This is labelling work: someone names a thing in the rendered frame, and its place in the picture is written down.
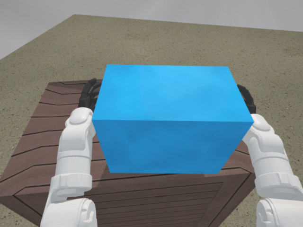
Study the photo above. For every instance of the pedestal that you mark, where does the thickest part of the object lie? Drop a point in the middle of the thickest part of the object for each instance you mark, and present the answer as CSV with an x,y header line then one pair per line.
x,y
121,199

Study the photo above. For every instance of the robot right forearm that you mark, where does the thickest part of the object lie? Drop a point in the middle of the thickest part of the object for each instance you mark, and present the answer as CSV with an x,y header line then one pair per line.
x,y
274,176

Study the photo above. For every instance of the robot left upper arm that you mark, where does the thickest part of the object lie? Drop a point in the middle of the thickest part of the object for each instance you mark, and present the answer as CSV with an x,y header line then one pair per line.
x,y
70,213

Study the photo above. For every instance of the left robot hand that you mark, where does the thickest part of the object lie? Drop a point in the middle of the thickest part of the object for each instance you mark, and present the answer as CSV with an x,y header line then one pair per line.
x,y
87,95

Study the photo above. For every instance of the carton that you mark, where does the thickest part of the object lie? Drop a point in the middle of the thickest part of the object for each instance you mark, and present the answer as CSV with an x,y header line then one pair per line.
x,y
162,119

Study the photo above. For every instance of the robot left forearm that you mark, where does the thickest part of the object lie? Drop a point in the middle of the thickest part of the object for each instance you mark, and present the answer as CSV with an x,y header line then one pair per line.
x,y
72,176

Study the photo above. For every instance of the robot right upper arm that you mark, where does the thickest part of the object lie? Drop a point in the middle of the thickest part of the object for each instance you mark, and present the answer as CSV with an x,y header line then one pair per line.
x,y
279,213

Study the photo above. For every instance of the right robot hand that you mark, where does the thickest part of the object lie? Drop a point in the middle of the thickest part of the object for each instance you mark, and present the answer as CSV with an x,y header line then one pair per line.
x,y
247,99

